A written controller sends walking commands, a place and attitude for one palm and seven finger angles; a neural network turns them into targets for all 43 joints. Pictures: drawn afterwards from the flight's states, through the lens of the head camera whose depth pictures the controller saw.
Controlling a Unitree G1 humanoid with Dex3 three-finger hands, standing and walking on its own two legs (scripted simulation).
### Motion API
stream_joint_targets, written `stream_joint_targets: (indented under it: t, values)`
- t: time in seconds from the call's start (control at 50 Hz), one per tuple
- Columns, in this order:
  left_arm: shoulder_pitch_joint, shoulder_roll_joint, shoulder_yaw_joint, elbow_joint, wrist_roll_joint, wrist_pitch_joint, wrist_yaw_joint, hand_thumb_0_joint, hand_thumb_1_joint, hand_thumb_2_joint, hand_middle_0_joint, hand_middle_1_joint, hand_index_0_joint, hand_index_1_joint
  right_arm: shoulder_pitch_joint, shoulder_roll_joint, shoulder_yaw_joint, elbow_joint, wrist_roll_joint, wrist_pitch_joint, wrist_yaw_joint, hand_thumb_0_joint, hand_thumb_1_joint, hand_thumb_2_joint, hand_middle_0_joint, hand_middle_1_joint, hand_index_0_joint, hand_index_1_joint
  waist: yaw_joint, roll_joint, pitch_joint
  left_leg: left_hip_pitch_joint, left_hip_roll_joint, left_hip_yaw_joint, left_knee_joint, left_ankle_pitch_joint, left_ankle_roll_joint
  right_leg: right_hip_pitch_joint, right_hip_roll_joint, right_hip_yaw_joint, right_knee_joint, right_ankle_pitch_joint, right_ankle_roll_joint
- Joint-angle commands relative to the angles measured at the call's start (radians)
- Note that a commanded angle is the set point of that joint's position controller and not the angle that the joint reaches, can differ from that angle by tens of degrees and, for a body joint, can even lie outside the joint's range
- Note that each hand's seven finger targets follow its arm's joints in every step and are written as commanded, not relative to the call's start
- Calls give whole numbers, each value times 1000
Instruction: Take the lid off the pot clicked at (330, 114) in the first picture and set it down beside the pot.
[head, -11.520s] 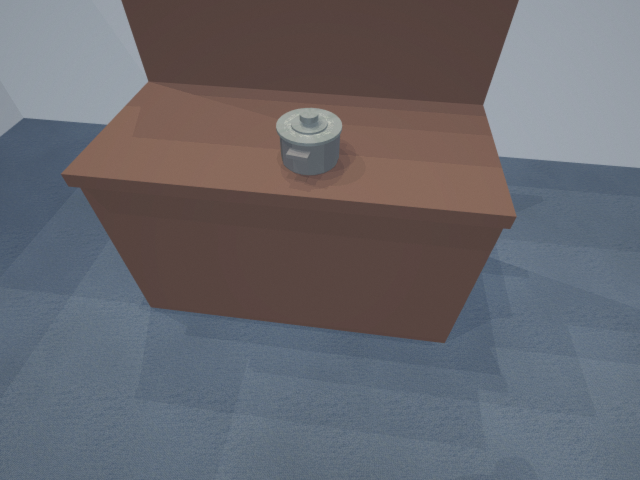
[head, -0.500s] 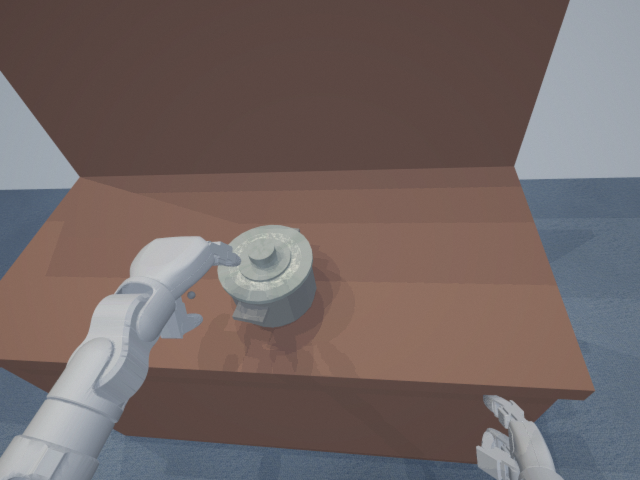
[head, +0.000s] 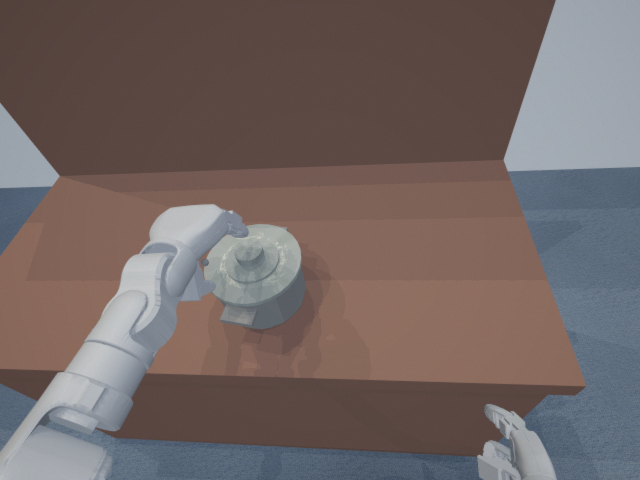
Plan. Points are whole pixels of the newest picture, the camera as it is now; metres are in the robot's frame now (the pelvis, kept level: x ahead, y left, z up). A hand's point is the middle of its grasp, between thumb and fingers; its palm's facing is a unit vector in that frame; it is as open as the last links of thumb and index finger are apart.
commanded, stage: move the open hand above the knob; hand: left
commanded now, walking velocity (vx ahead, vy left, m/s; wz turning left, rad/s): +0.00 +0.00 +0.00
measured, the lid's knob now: (249, 252) +0.44 +0.14 +0.00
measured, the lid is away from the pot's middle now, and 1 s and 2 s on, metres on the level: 0.00 0.00 0.00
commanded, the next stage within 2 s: lower the open fingers around the knob in 1.16 s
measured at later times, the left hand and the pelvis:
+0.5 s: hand (227, 233) +0.42 +0.15 +0.08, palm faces -0.31 -0.03 -0.95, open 10.4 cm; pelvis +0.00 +0.00 +0.00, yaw +0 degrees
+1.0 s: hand (229, 238) +0.41 +0.15 +0.07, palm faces -0.32 -0.04 -0.95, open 10.4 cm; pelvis +0.00 +0.01 +0.00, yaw +0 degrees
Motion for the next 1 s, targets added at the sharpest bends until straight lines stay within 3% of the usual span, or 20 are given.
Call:
stream_joint_targets:
  t: [0.0,0.06,0.16,0.18,0.22,0.28,0.3,0.36,0.4,0.42,0.44,0.46,0.5,0.54,0.6,0.66,0.8,0.84,0.96,0.98]
  values:
    - [-434,180,89,-183,15,5,20,0,-286,1326,-799,-81,-799,-81,-101,-89,-34,-151,1,-42,-1,0,-900,-900,200,300,200,300,-9,-107,-346,21,-76,66,-35,320,86,222,80,-75,-26,291,-78]
    - [-475,269,167,-201,18,-13,23,0,-286,1326,-799,-81,-799,-81,-91,-91,-37,-148,-5,-48,-9,0,-900,-900,200,300,200,300,-1,-103,-399,31,-77,58,-26,349,88,259,79,-68,-15,321,-81]
    - [-456,244,165,-9,21,-17,33,0,-286,1326,-799,-81,-799,-81,-58,-99,-32,-118,7,-37,-15,0,-900,-900,200,300,200,300,-5,-174,-311,-30,-71,68,-38,301,85,218,80,-74,-26,285,-77]
    - [-492,178,100,-21,20,-14,30,0,-286,1326,-799,-81,-799,-81,-61,-91,-30,-122,6,-32,-15,0,-900,-900,200,300,200,300,-14,-157,-333,-22,-76,77,-44,311,85,224,80,-76,-24,290,-74]
    - [-534,134,60,-21,16,-6,28,0,-286,1326,-799,-81,-799,-81,-62,-89,-36,-124,6,-28,-9,0,-900,-900,200,300,200,300,-22,-115,-339,-4,-74,75,-35,306,84,196,78,-77,-24,289,-77]
    - [-614,134,48,-27,17,-4,20,0,-286,1326,-799,-81,-799,-81,-51,-88,-42,-123,3,-27,-10,0,-900,-900,200,300,200,300,-31,-104,-395,18,-76,74,-29,317,89,202,83,-77,-17,287,-79]
    - [-638,199,100,-7,24,-8,24,0,-286,1326,-799,-81,-799,-81,-48,-95,-42,-115,2,-25,-13,0,-900,-900,200,300,200,300,-27,-107,-385,6,-74,68,-24,307,88,205,79,-76,-17,290,-81]
    - [-656,268,166,13,33,-26,34,0,-286,1326,-799,-81,-799,-81,-33,-96,-40,-110,-2,-28,-23,0,-900,-900,200,300,200,300,-16,-118,-432,1,-76,65,-23,340,90,244,77,-68,-11,329,-81]
    - [-654,207,121,65,36,-26,40,0,-286,1326,-799,-81,-799,-81,-23,-88,-37,-101,1,-25,-22,0,-900,-900,200,300,200,300,-22,-127,-406,-10,-73,65,-25,359,87,229,78,-78,-6,346,-81]
    - [-646,134,66,97,31,-19,39,0,-286,1326,-799,-81,-799,-81,-22,-85,-39,-97,4,-21,-19,0,-900,-900,200,300,200,300,-32,-134,-380,-11,-70,73,-26,353,85,200,80,-81,-10,339,-79]
    - [-636,119,60,130,29,-14,40,0,-286,1326,-799,-81,-799,-81,-16,-89,-40,-92,5,-18,-13,0,-900,-900,200,300,200,300,-31,-134,-357,-17,-66,73,-27,339,82,174,81,-87,-11,321,-80]
    - [-607,124,77,176,26,-10,41,0,-286,1326,-799,-81,-799,-81,-14,-96,-43,-90,6,-20,-10,0,-900,-900,200,300,200,300,-28,-168,-342,-31,-67,76,-24,327,84,168,84,-84,-16,310,-80]
    - [-616,153,94,148,29,-11,43,0,-286,1326,-799,-81,-799,-81,-21,-97,-42,-104,4,-15,-6,0,-900,-900,200,300,200,300,-17,-146,-376,-30,-70,77,-25,315,85,194,80,-80,-7,306,-80]
    - [-657,130,65,113,31,-10,40,0,-286,1326,-799,-81,-799,-81,-31,-93,-41,-110,3,-12,-5,0,-900,-900,200,300,200,300,-24,-120,-392,-21,-71,77,-25,329,86,196,77,-79,-5,324,-82]
    - [-707,203,117,76,44,-16,48,0,-286,1326,-799,-81,-799,-81,-19,-93,-42,-111,-1,-12,-11,0,-900,-900,200,300,200,300,-20,-113,-437,-8,-71,72,-24,350,91,225,77,-74,-1,339,-82]
    - [-713,223,139,101,41,-18,55,0,-286,1326,-799,-81,-799,-81,-13,-95,-41,-103,0,-14,-20,0,-900,-900,200,300,200,300,-21,-139,-419,-24,-69,70,-31,338,92,225,78,-72,-12,333,-82]
    - [-620,111,58,104,30,-2,46,0,-286,1326,-799,-81,-799,-81,-32,-88,-42,-117,4,-13,-4,0,-900,-900,200,300,200,300,-21,-126,-396,-13,-69,77,-26,348,87,199,78,-81,-8,338,-81]
    - [-654,85,31,72,29,1,37,0,-286,1326,-799,-81,-799,-81,-33,-88,-46,-113,4,-11,-2,0,-900,-900,200,300,200,300,-32,-130,-403,6,-65,76,-20,362,89,183,81,-84,-8,344,-81]
    - [-689,235,147,-28,38,-23,51,0,-286,1326,-799,-81,-799,-81,-39,-86,-42,-118,-2,-18,-17,0,-900,-900,200,300,200,300,-10,-100,-465,19,-68,63,-23,399,91,253,75,-72,-3,379,-85]
    - [-645,201,126,-3,39,-22,56,0,-286,1326,-799,-81,-799,-81,-39,-75,-38,-121,-2,-21,-18,0,-900,-900,200,300,200,300,-7,-99,-455,21,-71,67,-23,414,92,255,77,-75,1,386,-83]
